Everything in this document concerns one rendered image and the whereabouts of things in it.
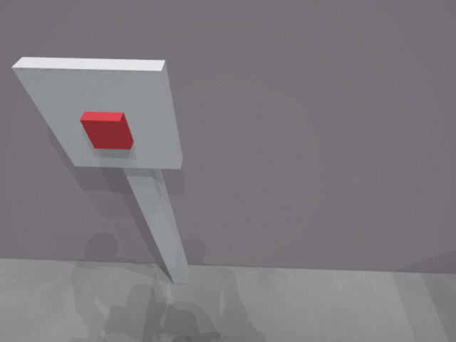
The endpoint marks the button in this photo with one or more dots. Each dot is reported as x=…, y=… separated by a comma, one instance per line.
x=107, y=130

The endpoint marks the panel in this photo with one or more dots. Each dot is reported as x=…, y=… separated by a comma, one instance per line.
x=64, y=88

